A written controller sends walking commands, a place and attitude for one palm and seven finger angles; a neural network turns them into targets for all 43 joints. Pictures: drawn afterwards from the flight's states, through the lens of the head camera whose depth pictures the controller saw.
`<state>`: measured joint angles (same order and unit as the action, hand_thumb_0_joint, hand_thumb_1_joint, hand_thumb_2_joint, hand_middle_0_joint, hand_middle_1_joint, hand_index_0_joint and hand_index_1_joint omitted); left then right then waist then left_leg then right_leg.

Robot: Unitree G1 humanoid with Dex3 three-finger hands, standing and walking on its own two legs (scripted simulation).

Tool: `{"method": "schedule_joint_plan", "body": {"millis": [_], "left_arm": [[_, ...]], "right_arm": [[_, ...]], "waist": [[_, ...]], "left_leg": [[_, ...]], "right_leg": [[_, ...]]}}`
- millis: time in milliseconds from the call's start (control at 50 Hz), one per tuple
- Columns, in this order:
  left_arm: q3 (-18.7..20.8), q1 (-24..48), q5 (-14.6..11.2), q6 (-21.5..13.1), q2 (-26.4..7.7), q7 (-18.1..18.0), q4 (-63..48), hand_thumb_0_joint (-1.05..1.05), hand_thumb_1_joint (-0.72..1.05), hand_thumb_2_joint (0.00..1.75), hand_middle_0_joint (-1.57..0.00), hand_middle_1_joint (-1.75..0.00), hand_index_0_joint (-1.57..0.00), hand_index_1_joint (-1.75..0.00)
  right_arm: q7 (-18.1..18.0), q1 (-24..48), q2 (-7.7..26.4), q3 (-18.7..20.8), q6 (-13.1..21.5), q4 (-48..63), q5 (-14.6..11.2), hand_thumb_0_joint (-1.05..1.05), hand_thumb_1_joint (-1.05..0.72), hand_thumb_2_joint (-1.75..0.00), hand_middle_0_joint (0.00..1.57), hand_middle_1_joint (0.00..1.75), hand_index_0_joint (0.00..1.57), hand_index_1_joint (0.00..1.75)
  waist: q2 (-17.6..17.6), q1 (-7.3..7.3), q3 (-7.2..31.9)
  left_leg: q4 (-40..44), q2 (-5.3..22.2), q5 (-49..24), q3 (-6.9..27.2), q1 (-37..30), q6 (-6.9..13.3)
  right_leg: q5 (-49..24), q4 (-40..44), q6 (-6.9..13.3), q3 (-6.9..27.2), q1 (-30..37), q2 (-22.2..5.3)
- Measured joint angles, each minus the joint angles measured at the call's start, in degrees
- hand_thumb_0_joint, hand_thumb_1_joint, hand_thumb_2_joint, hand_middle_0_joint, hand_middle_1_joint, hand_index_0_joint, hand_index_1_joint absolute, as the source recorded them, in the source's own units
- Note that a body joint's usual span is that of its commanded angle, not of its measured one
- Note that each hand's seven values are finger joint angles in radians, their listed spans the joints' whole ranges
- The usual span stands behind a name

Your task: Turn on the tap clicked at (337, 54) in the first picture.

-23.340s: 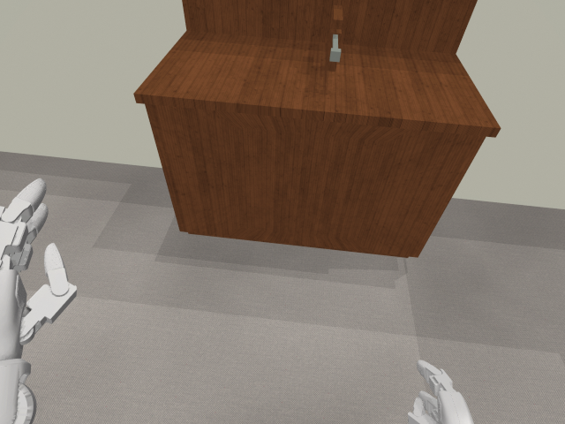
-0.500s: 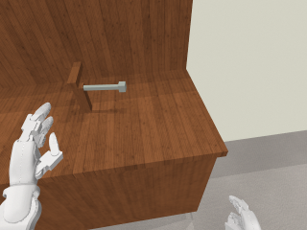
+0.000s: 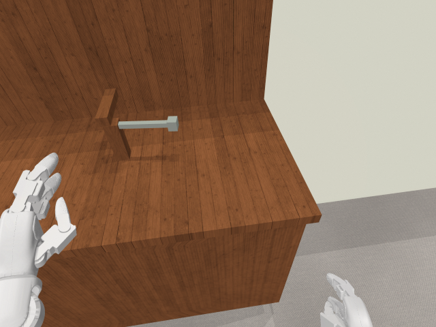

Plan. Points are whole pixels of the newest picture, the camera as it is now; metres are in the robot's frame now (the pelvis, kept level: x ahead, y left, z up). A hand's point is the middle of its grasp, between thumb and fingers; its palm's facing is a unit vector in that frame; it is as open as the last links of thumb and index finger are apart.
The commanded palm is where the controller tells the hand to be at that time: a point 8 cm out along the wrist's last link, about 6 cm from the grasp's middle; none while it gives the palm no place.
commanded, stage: step back with the hand held close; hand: left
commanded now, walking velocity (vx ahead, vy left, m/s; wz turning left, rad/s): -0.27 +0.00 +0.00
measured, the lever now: (172, 123) +0.56 +0.19 +0.08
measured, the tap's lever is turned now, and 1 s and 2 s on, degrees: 82 82 82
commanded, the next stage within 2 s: stop stepping back and stand still in 1.40 s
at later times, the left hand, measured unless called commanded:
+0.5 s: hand (38, 254) +0.16 +0.26 +0.16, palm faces +0.34 -0.82 -0.46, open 7.4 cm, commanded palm +0.11 +0.30 +0.17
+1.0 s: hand (7, 299) +0.10 +0.26 +0.16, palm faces +0.42 -0.81 -0.40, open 7.4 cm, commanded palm +0.04 +0.31 +0.17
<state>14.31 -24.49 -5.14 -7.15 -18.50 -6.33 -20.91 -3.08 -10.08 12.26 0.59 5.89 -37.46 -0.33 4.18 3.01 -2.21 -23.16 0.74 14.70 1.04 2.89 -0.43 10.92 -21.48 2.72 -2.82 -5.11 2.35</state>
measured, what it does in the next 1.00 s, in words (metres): shifts its weight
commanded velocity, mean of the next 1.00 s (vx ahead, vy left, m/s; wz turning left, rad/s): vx -0.30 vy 0.00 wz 0.04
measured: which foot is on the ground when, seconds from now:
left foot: down 0.00-1.00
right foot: down 0.00-1.00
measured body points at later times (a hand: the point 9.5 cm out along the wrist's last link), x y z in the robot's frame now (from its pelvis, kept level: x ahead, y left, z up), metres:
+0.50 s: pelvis -0.06 +0.03 -0.01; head -0.04 +0.01 +0.44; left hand +0.13 +0.30 +0.18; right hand +0.10 -0.23 -0.10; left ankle -0.02 +0.13 -0.74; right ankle +0.02 -0.09 -0.74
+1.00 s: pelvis -0.11 +0.02 -0.02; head -0.09 +0.02 +0.43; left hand +0.07 +0.30 +0.18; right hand +0.06 -0.21 -0.11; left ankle -0.03 +0.13 -0.73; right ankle -0.01 -0.09 -0.74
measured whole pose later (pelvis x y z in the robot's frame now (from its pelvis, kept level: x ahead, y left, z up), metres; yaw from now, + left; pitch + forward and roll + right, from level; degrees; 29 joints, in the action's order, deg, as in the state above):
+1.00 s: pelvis -0.11 +0.02 -0.02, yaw +1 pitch -1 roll +0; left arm 20.4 -26.4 -1.7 -12.3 -20.2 -9.4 -29.6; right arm -3.1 -11.1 12.0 1.3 2.7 -34.7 -0.2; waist 0.3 -0.2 -2.7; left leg -41.2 -1.3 20.7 -0.3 26.4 0.9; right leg 8.3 -33.5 0.8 1.4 -24.8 1.5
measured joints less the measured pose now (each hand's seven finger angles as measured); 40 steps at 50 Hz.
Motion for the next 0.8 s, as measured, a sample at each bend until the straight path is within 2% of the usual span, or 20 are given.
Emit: {"method": "schedule_joint_plan", "body": {"millis": [40, 140, 320, 440, 520, 680, 800], "left_arm": [[1.3, 0.2, -0.1, -1.0, -0.5, 0.3, -0.5, 0.02, 0.89, 0.90, -0.21, -0.30, -0.21, -0.31], [4.5, 0.6, 0.4, -3.5, -1.3, 0.3, -0.1, 0.01, 0.89, 0.90, -0.21, -0.30, -0.21, -0.31], [2.3, -3.2, 1.5, -2.4, -1.7, 0.2, -1.9, 0.01, 0.89, 0.90, -0.21, -0.30, -0.21, -0.31], [4.7, -4.3, 2.1, -3.7, -3.9, -0.9, -5.9, 0.02, 0.89, 0.89, -0.21, -0.30, -0.22, -0.31], [6.0, -4.1, 2.5, -4.6, -3.5, -1.7, -6.1, 0.01, 0.89, 0.89, -0.21, -0.30, -0.22, -0.31], [4.2, -3.5, 3.1, -4.0, -1.1, -2.7, -5.2, 0.01, 0.89, 0.90, -0.21, -0.30, -0.21, -0.31], [4.8, -1.4, 4.3, -4.1, -2.0, -3.2, -6.6, 0.01, 0.89, 0.90, -0.21, -0.30, -0.21, -0.31]], "right_arm": [[-0.2, -0.2, 0.4, -0.4, -0.4, 0.5, -0.3, 0.01, -0.90, -0.89, 0.20, 0.30, 0.20, 0.30], [-0.3, 0.2, 0.9, -0.2, -2.2, 2.4, -0.4, 0.01, -0.90, -0.89, 0.20, 0.30, 0.20, 0.30], [-1.0, -0.9, 1.6, 0.9, -4.6, 5.1, -0.7, 0.01, -0.90, -0.89, 0.20, 0.30, 0.20, 0.30], [-1.2, -1.8, 1.2, 0.9, -4.7, 5.5, -0.6, 0.01, -0.90, -0.89, 0.20, 0.30, 0.20, 0.30], [-1.2, -2.3, 1.1, 0.8, -4.1, 5.4, -0.7, 0.01, -0.90, -0.89, 0.20, 0.30, 0.20, 0.30], [-1.1, -2.4, 0.5, -0.1, -3.1, 4.1, -0.4, 0.01, -0.90, -0.89, 0.20, 0.30, 0.20, 0.30], [-1.3, -2.5, -0.2, -0.5, -2.4, 4.2, -0.1, 0.01, -0.90, -0.89, 0.20, 0.30, 0.20, 0.30]], "waist": [[0.3, 0.13, 0.4], [0.2, -0.75, 0.5], [-1.8, -2.92, -0.2], [-3.1, -2.75, -0.8], [-2.6, -2.47, -0.5], [-2.5, -2.20, 0.4], [-3.6, -3.12, -0.9]], "left_leg": [[-0.7, 0.3, 0.2, -0.2, 1.1, 0.1], [-1.5, 0.3, -0.2, -1.6, 4.6, 0.2], [-1.8, -1.3, -2.2, -3.4, 8.5, 1.5], [-4.0, -1.8, -2.9, -3.3, 11.7, 1.9], [-5.9, -2.0, -3.0, -3.0, 13.9, 2.3], [-10.0, -1.9, -1.0, -2.8, 17.9, 2.8], [-10.9, -2.0, -3.4, -2.2, 19.0, 3.0]], "right_leg": [[-0.2, 0.0, 0.0, 0.2, -0.9, 0.3], [-1.4, -0.6, -0.4, 1.5, -4.7, 0.3], [-2.6, -3.1, -1.7, 3.3, -10.1, -1.2], [-3.5, -4.7, -2.1, 3.1, -12.9, -1.8], [-4.0, -5.7, -2.3, 2.8, -14.5, -2.1], [-4.6, -7.1, -2.4, 2.4, -17.1, -2.1], [-2.0, -9.9, -3.3, 2.9, -18.5, -1.5]]}}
